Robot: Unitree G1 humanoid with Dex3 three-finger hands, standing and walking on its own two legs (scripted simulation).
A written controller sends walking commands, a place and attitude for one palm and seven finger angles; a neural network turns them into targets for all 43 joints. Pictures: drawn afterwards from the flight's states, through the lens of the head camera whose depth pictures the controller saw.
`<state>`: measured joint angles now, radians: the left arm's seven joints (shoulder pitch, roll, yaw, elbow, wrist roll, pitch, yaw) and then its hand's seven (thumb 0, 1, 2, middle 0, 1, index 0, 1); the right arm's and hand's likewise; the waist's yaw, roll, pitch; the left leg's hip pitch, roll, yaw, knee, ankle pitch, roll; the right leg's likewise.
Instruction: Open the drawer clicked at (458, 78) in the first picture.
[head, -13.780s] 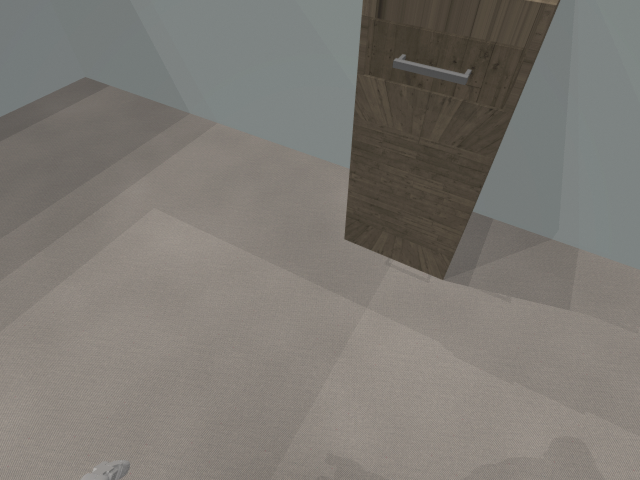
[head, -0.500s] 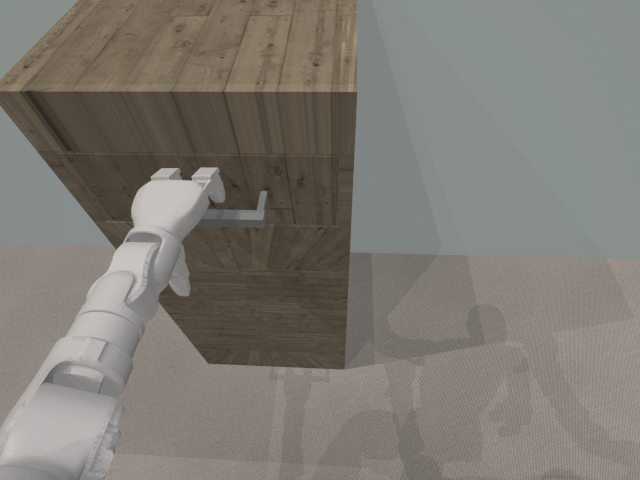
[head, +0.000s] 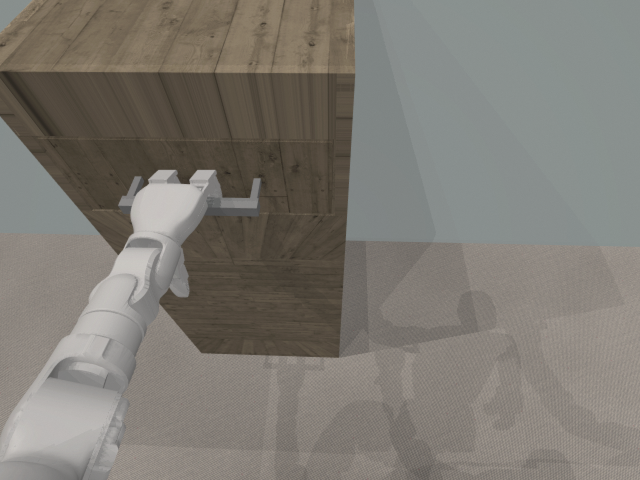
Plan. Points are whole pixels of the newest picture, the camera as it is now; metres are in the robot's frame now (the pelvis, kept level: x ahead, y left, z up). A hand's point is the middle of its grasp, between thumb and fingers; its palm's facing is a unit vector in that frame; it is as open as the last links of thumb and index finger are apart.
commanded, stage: lower the fingers behind the handle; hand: left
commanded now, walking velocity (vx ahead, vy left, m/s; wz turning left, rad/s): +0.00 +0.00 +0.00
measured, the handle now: (193, 195) +0.48 +0.19 +0.05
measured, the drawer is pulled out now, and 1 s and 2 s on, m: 0.00 0.00 0.07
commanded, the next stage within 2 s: close the thumb around the handle in 0.38 s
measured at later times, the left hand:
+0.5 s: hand (187, 231) +0.44 +0.20 +0.03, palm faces -0.06 -0.01 -1.00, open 13.8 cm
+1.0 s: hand (186, 231) +0.43 +0.20 +0.03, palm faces -0.07 -0.03 -1.00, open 7.2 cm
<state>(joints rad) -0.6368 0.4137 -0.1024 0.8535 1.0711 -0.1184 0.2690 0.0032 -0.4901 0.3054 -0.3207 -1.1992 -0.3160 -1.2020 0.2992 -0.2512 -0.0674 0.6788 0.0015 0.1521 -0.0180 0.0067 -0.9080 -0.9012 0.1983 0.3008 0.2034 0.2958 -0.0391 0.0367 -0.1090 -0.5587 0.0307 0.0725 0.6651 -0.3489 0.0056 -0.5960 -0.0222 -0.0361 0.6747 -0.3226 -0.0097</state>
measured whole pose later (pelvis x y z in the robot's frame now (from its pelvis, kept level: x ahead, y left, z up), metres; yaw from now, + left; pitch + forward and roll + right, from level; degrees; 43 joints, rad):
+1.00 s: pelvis +0.00 +0.00 +0.00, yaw +0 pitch +14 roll +0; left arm -0.67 0.41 -0.10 0.90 1.07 -0.10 0.27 0.00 0.48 0.72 -0.39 -1.30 -0.37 -1.30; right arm 0.30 -0.25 -0.06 0.67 0.00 0.15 -0.03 0.01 -0.91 -0.90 0.20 0.30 0.20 0.30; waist -0.05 0.04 -0.11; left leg -0.57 0.03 0.07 0.68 -0.35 0.01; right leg -0.61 -0.02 -0.04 0.68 -0.32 -0.01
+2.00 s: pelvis +0.03 +0.00 +0.00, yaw -1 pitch +11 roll +0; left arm -0.19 0.36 -0.13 0.32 1.04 -0.01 0.23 0.01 0.79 0.84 -0.34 -1.35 -0.41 -1.35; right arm 0.17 -0.24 -0.05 0.61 0.00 0.15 0.00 0.01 -0.91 -0.90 0.20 0.30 0.20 0.30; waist 0.03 0.05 -0.11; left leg -0.43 0.03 0.08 0.62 -0.38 0.00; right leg -0.48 -0.02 -0.02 0.64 -0.36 -0.01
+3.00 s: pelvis +0.00 -0.01 +0.00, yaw -1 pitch +7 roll +1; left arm 0.31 0.38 -0.07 -0.09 1.02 -0.05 0.27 0.02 0.76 0.82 -0.37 -1.35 -0.41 -1.35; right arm 0.12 -0.23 -0.02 0.60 -0.04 0.09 0.01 0.01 -0.91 -0.90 0.20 0.30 0.20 0.30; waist 0.07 0.06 -0.08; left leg -0.40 0.04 0.08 0.66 -0.38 -0.02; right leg -0.46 -0.01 -0.02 0.71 -0.37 -0.03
